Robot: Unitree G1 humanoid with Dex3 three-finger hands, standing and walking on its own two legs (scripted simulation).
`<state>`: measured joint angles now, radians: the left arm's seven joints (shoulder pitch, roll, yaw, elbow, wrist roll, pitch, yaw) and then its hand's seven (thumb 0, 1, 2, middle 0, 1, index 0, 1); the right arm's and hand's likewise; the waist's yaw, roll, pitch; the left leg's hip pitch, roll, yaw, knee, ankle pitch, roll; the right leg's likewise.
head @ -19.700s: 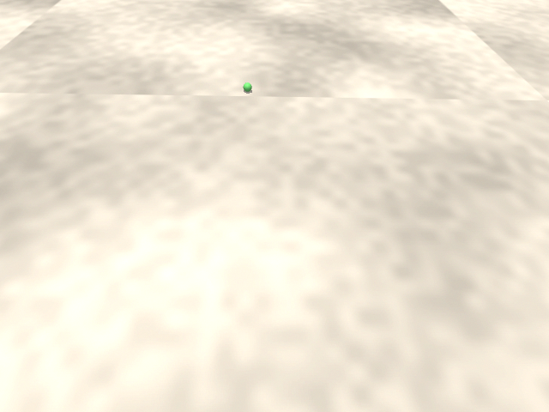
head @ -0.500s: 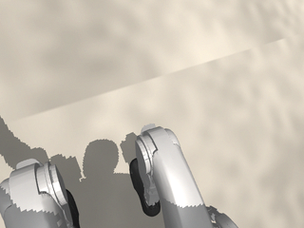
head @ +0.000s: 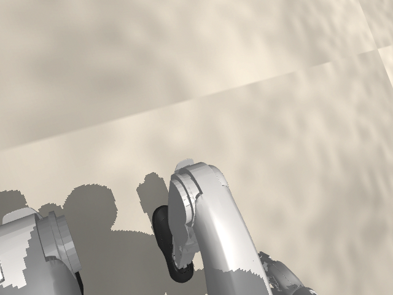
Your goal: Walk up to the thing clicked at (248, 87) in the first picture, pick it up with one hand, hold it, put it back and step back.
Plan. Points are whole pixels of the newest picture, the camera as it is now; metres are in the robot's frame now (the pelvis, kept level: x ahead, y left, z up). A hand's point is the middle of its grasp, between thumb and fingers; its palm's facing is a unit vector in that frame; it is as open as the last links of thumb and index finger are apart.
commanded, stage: rest palm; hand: left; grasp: from above
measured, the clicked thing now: out of the picture +0.48 +0.34 -0.28
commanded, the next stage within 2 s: close in 1.36 s
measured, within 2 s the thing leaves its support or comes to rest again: neither
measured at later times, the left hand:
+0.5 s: hand out of the picture +0.45 +0.34 -0.25, palm faces -0.50 -0.18 -0.85, open 14.2 cm
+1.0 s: hand out of the picture +0.46 +0.32 -0.26, palm faces -0.44 -0.15 -0.88, open 13.9 cm
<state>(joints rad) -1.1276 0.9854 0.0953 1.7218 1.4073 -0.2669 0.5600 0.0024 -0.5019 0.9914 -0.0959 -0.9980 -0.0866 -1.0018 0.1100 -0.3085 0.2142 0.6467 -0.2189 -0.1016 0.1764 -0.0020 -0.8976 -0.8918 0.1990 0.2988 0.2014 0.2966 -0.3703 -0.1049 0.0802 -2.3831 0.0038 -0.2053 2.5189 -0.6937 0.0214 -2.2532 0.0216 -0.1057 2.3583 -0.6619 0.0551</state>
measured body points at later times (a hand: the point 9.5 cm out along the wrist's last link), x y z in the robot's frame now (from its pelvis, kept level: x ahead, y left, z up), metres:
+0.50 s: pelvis +0.00 +0.00 +0.00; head +0.29 +0.12 +0.32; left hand +0.47 +0.35 -0.20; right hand +0.05 -0.27 -0.06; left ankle +0.07 +0.12 -0.27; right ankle +0.12 -0.14 -0.27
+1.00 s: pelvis +0.00 +0.00 -0.01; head +0.29 +0.13 +0.31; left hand +0.48 +0.33 -0.21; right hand +0.05 -0.25 -0.05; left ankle +0.07 +0.12 -0.27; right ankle +0.12 -0.14 -0.27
